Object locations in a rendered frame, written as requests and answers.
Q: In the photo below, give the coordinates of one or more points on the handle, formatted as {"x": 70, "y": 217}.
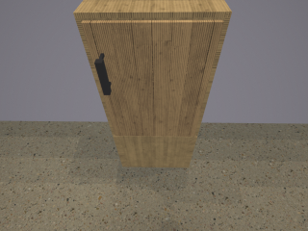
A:
{"x": 102, "y": 75}

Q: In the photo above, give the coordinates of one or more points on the cupboard door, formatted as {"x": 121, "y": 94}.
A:
{"x": 159, "y": 72}

